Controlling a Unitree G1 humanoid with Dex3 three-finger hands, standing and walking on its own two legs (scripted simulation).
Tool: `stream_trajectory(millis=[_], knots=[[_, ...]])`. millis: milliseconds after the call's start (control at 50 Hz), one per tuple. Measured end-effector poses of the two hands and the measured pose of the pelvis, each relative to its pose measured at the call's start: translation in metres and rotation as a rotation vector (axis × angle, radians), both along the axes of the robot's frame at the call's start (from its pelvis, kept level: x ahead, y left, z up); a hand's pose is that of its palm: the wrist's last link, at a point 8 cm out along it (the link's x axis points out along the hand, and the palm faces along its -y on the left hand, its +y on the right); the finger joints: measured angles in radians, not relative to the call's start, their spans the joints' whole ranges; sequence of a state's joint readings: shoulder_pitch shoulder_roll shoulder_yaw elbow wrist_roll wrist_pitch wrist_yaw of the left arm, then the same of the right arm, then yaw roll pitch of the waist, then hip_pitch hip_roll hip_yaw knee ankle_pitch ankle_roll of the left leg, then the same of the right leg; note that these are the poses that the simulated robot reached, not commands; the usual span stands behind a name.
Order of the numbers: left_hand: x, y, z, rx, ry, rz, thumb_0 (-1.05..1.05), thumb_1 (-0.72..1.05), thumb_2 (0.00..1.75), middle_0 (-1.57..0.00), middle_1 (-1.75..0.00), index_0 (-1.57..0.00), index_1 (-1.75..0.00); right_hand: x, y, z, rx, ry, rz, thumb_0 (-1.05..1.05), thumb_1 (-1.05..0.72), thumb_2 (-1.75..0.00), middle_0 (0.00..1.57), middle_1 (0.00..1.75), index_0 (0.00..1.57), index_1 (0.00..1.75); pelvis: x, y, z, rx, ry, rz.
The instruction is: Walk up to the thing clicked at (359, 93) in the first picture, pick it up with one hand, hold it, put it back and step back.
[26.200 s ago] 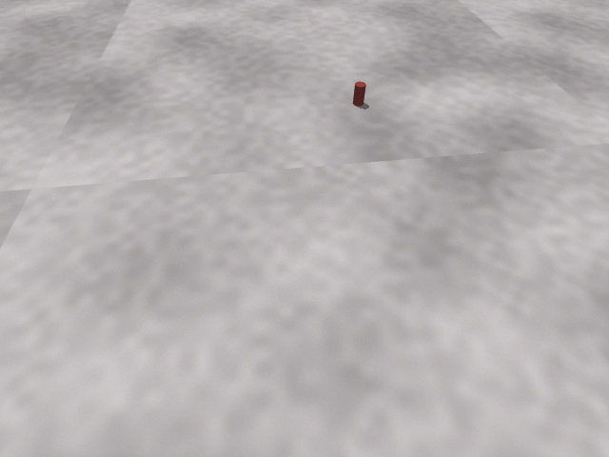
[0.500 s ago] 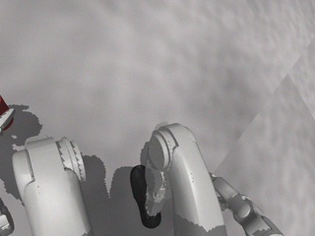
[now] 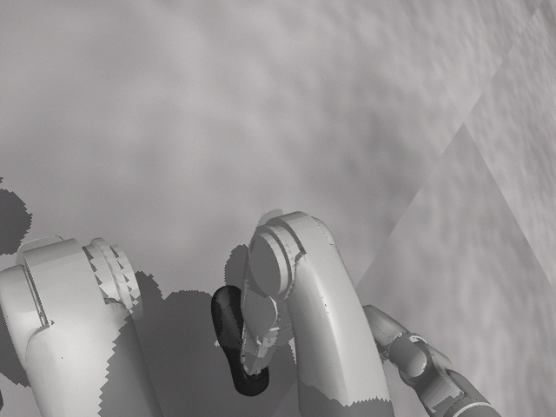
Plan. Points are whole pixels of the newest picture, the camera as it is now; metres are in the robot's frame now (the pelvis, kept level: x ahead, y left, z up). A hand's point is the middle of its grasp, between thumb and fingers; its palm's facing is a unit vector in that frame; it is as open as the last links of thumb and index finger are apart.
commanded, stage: lower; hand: left
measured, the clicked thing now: out of the picture +0.39 +0.31 -0.21
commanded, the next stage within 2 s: loosen in 0.12 s
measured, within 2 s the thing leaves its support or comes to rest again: rests again in 0.68 s
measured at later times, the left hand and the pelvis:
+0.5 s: hand out of the picture +0.39 +0.30 -0.19, palm faces +0.41 -0.91 +0.01, open 9.9 cm; pelvis +0.00 +0.01 +0.00, yaw -1 degrees
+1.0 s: hand out of the picture +0.40 +0.31 -0.18, palm faces +0.40 -0.92 +0.01, open 16.6 cm; pelvis -0.01 +0.01 +0.00, yaw -1 degrees
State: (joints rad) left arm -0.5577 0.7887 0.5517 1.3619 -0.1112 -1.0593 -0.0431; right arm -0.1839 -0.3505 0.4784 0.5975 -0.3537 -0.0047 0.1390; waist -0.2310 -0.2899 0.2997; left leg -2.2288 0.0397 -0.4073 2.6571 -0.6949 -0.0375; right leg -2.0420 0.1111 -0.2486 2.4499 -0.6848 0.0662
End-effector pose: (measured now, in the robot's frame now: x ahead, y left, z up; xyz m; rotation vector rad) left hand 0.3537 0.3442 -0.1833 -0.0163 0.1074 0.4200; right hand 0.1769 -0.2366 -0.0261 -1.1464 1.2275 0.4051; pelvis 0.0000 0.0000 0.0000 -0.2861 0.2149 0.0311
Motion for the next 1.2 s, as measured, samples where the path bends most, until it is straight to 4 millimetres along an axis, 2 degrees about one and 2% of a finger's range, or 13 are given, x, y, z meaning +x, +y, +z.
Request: stream_trajectory(millis=[320,400,500,700,960,1080,1200], knots=[[-0.001,0.000,-0.004,0.003,-0.015,0.005,-0.01,-0.30,1.07,-0.75,-0.96,-0.77,-0.97,-0.001,0.006,0.004,-0.016,0.001,0.030,0.00,-0.90,-0.90,0.21,0.30,0.21,0.30,-0.002,0.003,-0.002,-0.017,-0.024,-0.010],[-0.002,0.000,-0.005,-0.002,-0.020,0.008,-0.01,-0.25,0.97,-0.76,-0.91,-0.77,-0.91,0.000,0.009,0.005,-0.015,-0.004,0.037,0.00,-0.91,-0.90,0.21,0.30,0.21,0.30,-0.003,0.004,-0.002,-0.020,-0.029,-0.012],[0.000,0.000,-0.002,0.003,-0.043,-0.001,-0.01,-0.22,0.76,-0.76,-0.80,-0.78,-0.80,-0.001,0.012,0.006,-0.017,-0.005,0.041,0.00,-0.91,-0.90,0.21,0.30,0.21,0.30,-0.004,0.006,-0.001,-0.025,-0.031,-0.013],[0.008,0.001,0.003,0.003,-0.060,-0.010,-0.01,-0.34,0.37,-0.56,-0.46,-0.56,-0.45,-0.002,0.015,0.010,-0.016,-0.014,0.032,0.00,-0.91,-0.90,0.21,0.30,0.21,0.30,-0.005,0.008,0.000,-0.034,-0.032,-0.019],[0.002,0.003,0.002,0.007,-0.064,-0.004,-0.01,-0.45,0.13,-0.22,-0.12,-0.22,-0.12,-0.004,0.012,0.009,-0.021,-0.008,0.033,0.00,-0.90,-0.90,0.21,0.30,0.21,0.30,-0.005,0.005,-0.001,-0.025,-0.037,-0.019],[0.003,0.022,0.021,0.041,-0.117,0.011,-0.01,-0.45,0.08,-0.12,-0.04,-0.11,-0.04,-0.004,0.010,0.008,-0.013,-0.025,-0.002,0.00,-0.90,-0.90,0.21,0.30,0.21,0.30,-0.005,0.004,0.001,-0.017,-0.028,-0.015],[-0.005,0.056,0.068,0.095,-0.153,0.003,-0.01,-0.45,0.06,-0.08,-0.01,-0.08,-0.01,-0.001,0.009,0.009,0.035,-0.071,-0.081,0.00,-0.90,-0.90,0.21,0.30,0.21,0.30,-0.002,0.002,0.009,-0.004,0.026,-0.001]])
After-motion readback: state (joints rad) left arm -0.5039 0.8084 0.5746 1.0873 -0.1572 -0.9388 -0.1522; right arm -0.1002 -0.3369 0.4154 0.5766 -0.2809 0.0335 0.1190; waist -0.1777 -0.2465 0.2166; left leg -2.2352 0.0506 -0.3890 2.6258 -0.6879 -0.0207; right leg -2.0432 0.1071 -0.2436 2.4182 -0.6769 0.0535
